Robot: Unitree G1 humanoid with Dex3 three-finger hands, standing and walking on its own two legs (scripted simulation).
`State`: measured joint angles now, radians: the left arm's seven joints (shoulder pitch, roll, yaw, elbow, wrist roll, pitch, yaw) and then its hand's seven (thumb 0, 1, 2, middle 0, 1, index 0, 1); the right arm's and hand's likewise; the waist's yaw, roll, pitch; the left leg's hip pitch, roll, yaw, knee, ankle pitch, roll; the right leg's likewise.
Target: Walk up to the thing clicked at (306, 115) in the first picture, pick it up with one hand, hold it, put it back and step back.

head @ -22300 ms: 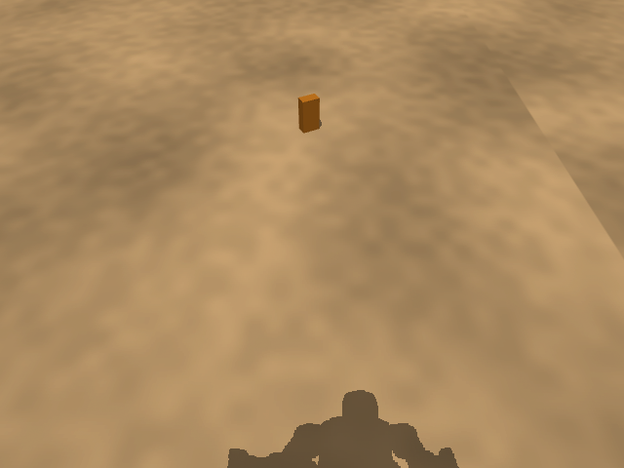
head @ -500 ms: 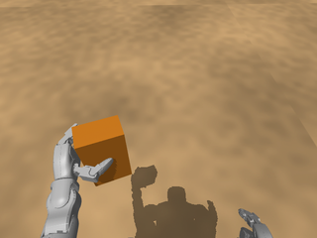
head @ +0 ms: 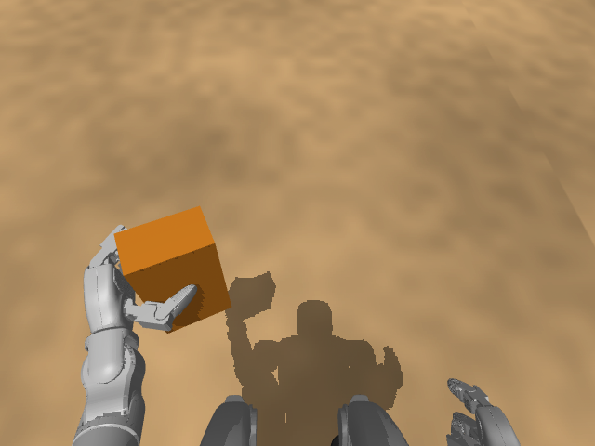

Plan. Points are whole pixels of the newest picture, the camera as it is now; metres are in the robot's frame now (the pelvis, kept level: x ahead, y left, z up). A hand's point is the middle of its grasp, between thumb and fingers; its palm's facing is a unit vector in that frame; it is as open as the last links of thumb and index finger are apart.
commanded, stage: crouch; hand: left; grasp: from the side
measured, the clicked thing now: (181, 276) +0.35 +0.17 -0.01
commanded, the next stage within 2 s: lower in 1.54 s
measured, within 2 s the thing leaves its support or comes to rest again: neither
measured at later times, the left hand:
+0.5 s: hand (178, 327) +0.35 +0.22 -0.24, palm faces +0.28 -0.96 -0.03, open 10.1 cm
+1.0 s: hand (188, 343) +0.35 +0.23 -0.38, palm faces +0.27 -0.96 -0.01, open 10.1 cm
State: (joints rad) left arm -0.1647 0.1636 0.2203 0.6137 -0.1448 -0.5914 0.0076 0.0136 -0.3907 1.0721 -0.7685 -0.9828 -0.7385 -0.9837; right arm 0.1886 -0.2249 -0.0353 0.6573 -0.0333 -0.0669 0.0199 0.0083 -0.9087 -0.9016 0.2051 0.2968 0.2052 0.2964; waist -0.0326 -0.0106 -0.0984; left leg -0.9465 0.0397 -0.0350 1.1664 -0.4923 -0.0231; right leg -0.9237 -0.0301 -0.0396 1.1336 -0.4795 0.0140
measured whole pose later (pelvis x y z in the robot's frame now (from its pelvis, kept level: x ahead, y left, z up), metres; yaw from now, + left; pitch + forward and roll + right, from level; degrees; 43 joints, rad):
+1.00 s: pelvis -0.07 +0.00 -0.33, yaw -4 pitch +28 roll -5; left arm -0.52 0.36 0.51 1.03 -0.14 -0.83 -0.14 0.01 -0.38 1.07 -0.74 -1.01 -0.71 -1.01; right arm 0.04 -0.27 0.04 0.77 -0.12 -0.01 0.08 0.01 -0.93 -0.91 0.21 0.30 0.21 0.30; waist -0.09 -0.04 -0.08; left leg -2.18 0.01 -0.13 2.36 -0.67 -0.04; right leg -2.15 -0.01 -0.04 2.29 -0.64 0.02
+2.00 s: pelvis -0.06 +0.01 -0.39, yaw -10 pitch +20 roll -10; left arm -0.51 0.52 0.56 1.16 -0.15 -0.96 -0.12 0.01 -0.38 1.07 -0.75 -1.01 -0.72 -1.00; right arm -0.07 -0.32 0.23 0.70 -0.23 0.01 0.14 0.00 -0.93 -0.91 0.21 0.30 0.21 0.30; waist -0.16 -0.14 0.11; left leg -2.26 0.00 -0.25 2.59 -0.70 -0.04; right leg -2.18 0.02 -0.12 2.44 -0.63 0.05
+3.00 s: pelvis -0.07 +0.03 -0.40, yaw -14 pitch +12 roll -16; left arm -0.52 0.68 0.55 1.32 -0.10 -1.11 0.05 0.01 -0.38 1.07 -0.75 -1.00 -0.72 -1.00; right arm -0.15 -0.35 0.40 0.62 -0.33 -0.01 0.18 0.00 -0.91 -0.90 0.21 0.30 0.21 0.30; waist -0.20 -0.24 0.24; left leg -2.22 0.00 -0.34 2.67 -0.70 -0.01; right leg -2.08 0.05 -0.20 2.42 -0.60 0.06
